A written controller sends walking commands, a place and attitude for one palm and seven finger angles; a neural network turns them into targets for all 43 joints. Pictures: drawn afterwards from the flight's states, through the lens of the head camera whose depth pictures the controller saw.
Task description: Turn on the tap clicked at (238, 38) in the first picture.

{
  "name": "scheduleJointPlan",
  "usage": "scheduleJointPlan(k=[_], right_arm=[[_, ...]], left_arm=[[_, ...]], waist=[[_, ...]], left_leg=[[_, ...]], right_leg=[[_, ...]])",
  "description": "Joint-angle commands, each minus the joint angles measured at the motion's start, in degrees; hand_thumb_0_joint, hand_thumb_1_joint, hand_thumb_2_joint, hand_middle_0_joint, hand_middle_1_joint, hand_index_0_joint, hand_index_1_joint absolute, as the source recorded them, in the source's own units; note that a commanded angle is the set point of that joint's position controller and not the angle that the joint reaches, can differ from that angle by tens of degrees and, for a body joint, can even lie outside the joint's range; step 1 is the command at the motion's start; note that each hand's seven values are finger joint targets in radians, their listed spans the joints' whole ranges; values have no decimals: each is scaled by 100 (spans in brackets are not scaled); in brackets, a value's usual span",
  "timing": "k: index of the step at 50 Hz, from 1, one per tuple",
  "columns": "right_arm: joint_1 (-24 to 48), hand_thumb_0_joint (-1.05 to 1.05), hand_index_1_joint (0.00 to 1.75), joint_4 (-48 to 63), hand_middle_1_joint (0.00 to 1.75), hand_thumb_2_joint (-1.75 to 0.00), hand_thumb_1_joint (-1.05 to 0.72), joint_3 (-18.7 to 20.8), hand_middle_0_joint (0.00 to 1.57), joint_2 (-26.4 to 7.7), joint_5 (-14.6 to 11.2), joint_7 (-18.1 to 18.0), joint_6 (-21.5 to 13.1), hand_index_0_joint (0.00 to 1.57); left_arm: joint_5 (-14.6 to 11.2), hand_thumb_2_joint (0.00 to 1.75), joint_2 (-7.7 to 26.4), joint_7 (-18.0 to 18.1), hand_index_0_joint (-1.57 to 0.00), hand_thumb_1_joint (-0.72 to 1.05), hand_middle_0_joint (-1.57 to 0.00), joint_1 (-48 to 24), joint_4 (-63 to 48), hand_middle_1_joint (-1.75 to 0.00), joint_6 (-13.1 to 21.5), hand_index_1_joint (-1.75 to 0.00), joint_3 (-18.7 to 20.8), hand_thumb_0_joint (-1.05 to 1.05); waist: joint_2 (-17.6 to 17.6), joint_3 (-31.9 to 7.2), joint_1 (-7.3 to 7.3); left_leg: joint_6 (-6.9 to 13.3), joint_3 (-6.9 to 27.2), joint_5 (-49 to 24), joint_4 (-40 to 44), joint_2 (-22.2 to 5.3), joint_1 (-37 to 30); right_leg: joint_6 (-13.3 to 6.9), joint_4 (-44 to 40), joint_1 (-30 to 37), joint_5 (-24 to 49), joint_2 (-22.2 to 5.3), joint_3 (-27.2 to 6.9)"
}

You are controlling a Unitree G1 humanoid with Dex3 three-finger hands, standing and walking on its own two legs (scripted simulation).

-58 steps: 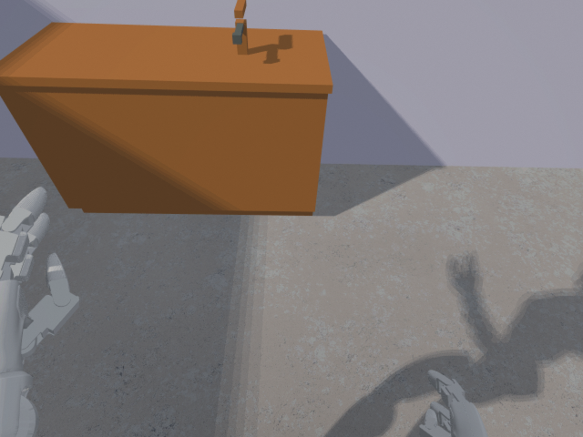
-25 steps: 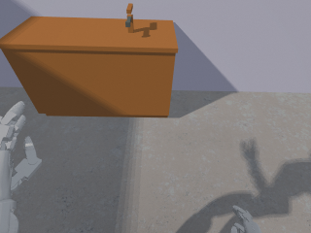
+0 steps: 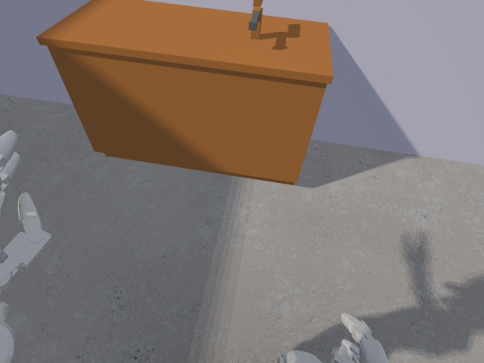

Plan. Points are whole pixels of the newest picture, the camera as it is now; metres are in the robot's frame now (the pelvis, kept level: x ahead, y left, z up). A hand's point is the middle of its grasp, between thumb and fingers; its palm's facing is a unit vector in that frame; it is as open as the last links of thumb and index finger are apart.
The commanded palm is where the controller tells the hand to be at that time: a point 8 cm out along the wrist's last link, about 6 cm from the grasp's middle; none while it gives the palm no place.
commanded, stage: walk to a spot facing it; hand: left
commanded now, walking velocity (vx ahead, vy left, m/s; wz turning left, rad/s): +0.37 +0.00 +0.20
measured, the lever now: (252, 25) +1.18 +0.02 +0.05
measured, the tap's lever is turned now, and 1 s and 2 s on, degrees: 0 0 0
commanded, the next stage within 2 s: none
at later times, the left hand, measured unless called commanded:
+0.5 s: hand (121, 161) +0.33 +0.19 +0.18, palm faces +0.50 -0.71 -0.50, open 7.4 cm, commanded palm +0.26 +0.23 +0.18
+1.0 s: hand (98, 121) +0.39 +0.24 +0.20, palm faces +0.71 -0.52 -0.47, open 7.4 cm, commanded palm +0.34 +0.26 +0.18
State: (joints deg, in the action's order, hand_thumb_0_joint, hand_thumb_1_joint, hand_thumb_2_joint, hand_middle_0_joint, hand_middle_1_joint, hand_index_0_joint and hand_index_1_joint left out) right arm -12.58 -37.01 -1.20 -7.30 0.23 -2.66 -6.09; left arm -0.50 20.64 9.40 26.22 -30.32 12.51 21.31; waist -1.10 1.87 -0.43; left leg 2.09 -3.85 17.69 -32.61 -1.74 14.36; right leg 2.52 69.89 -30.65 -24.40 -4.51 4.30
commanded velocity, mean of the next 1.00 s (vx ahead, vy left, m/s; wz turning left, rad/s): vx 0.29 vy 0.00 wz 0.51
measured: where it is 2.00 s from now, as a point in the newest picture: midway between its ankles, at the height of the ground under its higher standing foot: (262, 329)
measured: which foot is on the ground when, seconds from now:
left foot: down 0.00-0.26, up 0.28-0.66, down 0.68-1.00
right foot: up 0.00-0.24, down 0.26-0.68, up 0.70-1.00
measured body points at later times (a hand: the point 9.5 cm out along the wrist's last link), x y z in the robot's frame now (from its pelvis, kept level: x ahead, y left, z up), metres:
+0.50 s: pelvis +0.16 -0.07 +0.00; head +0.20 -0.08 +0.45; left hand +0.30 +0.23 +0.21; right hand +0.35 -0.31 -0.10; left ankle +0.19 +0.09 -0.66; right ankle +0.16 -0.15 -0.73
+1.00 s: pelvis +0.30 -0.06 +0.00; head +0.33 -0.07 +0.45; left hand +0.35 +0.26 +0.23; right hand +0.53 -0.17 -0.11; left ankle +0.28 +0.09 -0.73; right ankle +0.39 -0.18 -0.72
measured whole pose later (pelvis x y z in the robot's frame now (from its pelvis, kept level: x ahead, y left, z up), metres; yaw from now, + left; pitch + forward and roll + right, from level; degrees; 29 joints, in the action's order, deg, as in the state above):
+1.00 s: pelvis +0.30 -0.06 +0.00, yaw +24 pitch +0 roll -2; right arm -13.6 -34.2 -2.2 -7.1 -0.6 -2.8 -4.9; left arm -2.5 22.5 8.6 28.9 -32.9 11.7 24.0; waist 3.9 1.3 1.6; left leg -0.7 1.6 14.1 -33.3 -4.1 19.9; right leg 5.0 40.3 -21.9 -22.6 -4.5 6.7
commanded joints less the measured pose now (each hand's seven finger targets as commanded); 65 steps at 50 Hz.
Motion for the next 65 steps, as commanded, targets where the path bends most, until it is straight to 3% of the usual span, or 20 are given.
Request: scheduleJointPlan(k=[1, 10, 11, 13, 14, 17, 22, 29, 32, 33, 34, 35, 37, 42, 49, 50, 51, 52, 58, 65], right_arm=[[251, 0, 30, 768, 30, -90, -90, 372, 20, -955, -35, -122, -339, 20], [429, 0, 30, 807, 30, -90, -90, 308, 20, -951, 39, -249, -318, 20], [501, 0, 30, 819, 30, -90, -90, 314, 20, -937, 7, -240, -262, 20], [722, 0, 30, 1056, 30, -90, -90, 316, 20, -838, -18, -214, -178, 20], [639, 0, 30, 1012, 30, -90, -90, 392, 20, -994, 55, -180, -218, 20], [753, 0, 30, 913, 30, -90, -90, 390, 20, -968, -11, -98, 80, 20], [647, 0, 30, 1044, 30, -90, -90, 425, 20, -937, 23, -162, 228, 20], [419, 0, 30, 1317, 30, -90, -90, 439, 20, -858, 32, -170, 107, 20], [214, 0, 30, 1310, 30, -90, -90, 488, 20, -909, 21, -245, 62, 20], [229, 0, 30, 1354, 30, -90, -90, 506, 20, -994, 10, -240, 39, 20], [376, 0, 30, 1393, 30, -90, -90, 489, 20, -1104, 16, -176, -18, 20], [398, 0, 30, 1348, 30, -90, -90, 457, 20, -1133, -31, -29, -79, 20], [555, 0, 30, 1216, 30, -90, -90, 614, 20, -1180, -107, -48, -17, 20], [525, 0, 30, 1116, 30, -90, -90, 454, 20, -984, -115, 2, -119, 20], [490, 0, 30, 1014, 30, -90, -90, 326, 20, -1006, -115, -209, -146, 20], [474, 0, 30, 1022, 30, -90, -90, 295, 20, -918, -129, -215, -130, 20], [461, 0, 30, 1036, 30, -90, -90, 267, 20, -744, -116, -235, -103, 20], [702, 0, 30, 1013, 30, -90, -90, 282, 20, -953, -5, -251, -144, 20], [928, 0, 30, 1007, 30, -90, -90, 304, 20, -908, 39, -300, 51, 20], [542, 0, 30, 1446, 30, -90, -90, 409, 20, -811, 18, -267, 217, 20]], left_arm=[[-33, 90, 658, -51, -20, 90, -20, -141, -1093, -30, 317, -30, 367, 0], [7, 90, 870, -72, -20, 90, -20, -546, -803, -30, 198, -30, 459, 0], [31, 90, 909, -75, -20, 90, -20, -550, -818, -30, 148, -30, 458, 0], [35, 90, 1391, -15, -20, 90, -20, -594, -915, -30, 86, -30, 795, 0], [-33, 90, 1403, -2, -20, 90, -20, -719, -1036, -30, 215, -30, 940, 0], [-42, 90, 1429, -33, -20, 90, -20, -129, -1260, -30, 357, -30, 1097, 0], [-101, 90, 1145, 54, -20, 90, -20, 78, -1189, -30, 348, -30, 964, 0], [-55, 90, 975, 256, -20, 90, -20, -135, -1273, -30, 204, -30, 710, 0], [-47, 90, 962, 290, -20, 90, -20, -574, -1536, -30, 221, -30, 487, 0], [-45, 90, 1100, 293, -20, 90, -20, -683, -1742, -30, 327, -30, 611, 0], [-128, 90, 1119, 275, -20, 90, -20, -698, -1900, -30, 424, -30, 693, 0], [-24, 90, 1355, 196, -20, 90, -20, -1040, -1845, -30, 476, -30, 702, 0], [-62, 90, 1731, 64, -20, 90, -20, -556, -1711, -30, 384, -30, 1262, 0], [-268, 90, 1123, 16, -20, 90, -20, 266, -1979, -30, 332, -30, 1094, 0], [-137, 90, 563, -48, -20, 90, -20, -392, -589, -30, -24, -30, 419, 0], [-73, 90, 580, -48, -20, 90, -20, -619, -575, -30, -87, -30, 315, 0], [-16, 90, 908, -1, -20, 90, -20, -792, -545, -30, -175, -30, 372, 0], [-112, 90, 1248, 70, -20, 90, -20, -947, -470, -30, -219, -30, 590, 0], [-52, 90, 1248, 116, -20, 90, -20, -845, -1286, -30, 76, -30, 627, 0], [-215, 90, 1113, 317, -20, 90, -20, 189, -1528, -30, 35, -30, 939, 0]], waist=[[1072, -424, -10], [1125, -619, 130], [676, -937, 179], [-1603, -1166, 227], [-1195, -1084, 199], [-372, -697, 109], [-501, -554, 7], [-1032, -517, 221], [-268, -1064, -181], [675, -1414, -259], [2096, -1460, -103], [1606, -1333, -124], [1424, -1231, -3], [1549, -980, 66], [1087, -532, 161], [309, -537, 198], [-1638, -474, 206], [-1603, -381, 309], [-942, -446, 74], [-1012, -1156, 173]], left_leg=[[932, 1402, -1063, 1716, -1361, -829], [600, 719, -1669, 424, -1040, -274], [457, 506, -1500, -564, -791, 142], [-30, 86, 1429, -3897, 318, 2744], [-88, 662, 1222, -4481, 18, 2627], [-330, 735, 536, -4846, -493, 2830], [-406, 52, -49, -2718, -656, 2185], [-266, -985, -24, -737, -211, 1308], [-117, -1166, -523, 313, 281, -479], [291, 58, -795, 590, -300, -1567], [1209, 2921, -2906, 935, -1963, -2158], [1466, 3800, -3015, 1116, -2303, -1908], [1492, 3293, -1599, 1105, -2154, -1268], [899, 1665, -222, 1567, -1379, 277], [467, 1106, 1064, 788, -922, 1092], [246, 759, 1223, -219, -548, 1578], [-143, 1, 1666, -2106, 182, 2733], [-300, 317, 1705, -3606, 175, 2943], [-569, 49, 686, -3261, -320, 1927], [-492, -889, 287, -280, 116, 891]], right_leg=[[49, -844, -716, 542, -186, 117], [-54, -4084, 1923, 973, 356, 878], [-156, -4415, 2852, 1074, 158, 583], [-1273, -5161, 4131, 1566, -2344, -3208], [-1349, -5361, 3545, 913, -2448, -3215], [-1271, -5310, 2800, 761, -2192, -1763], [-927, -5182, 2460, 2324, -1725, 76], [-831, -4544, 2739, 3560, -1711, 526], [-448, -2241, 2104, 4045, -1433, 1059], [-174, -671, 1089, 2704, -1002, 1027], [111, 769, -298, -821, -24, 569], [-23, 1199, -742, -1216, -42, -198], [44, 1110, -952, -770, -317, -618], [150, -937, 196, 109, -214, -32], [229, -3893, 2081, 190, 367, 625], [8, -4743, 2537, -13, -106, 46], [-612, -5614, 2994, -398, -1658, -2131], [-1061, -5807, 2678, 513, -2621, -3164], [-696, -4762, 2450, 4206, -1748, 134], [-668, -3725, 2977, 5133, -1680, 561]])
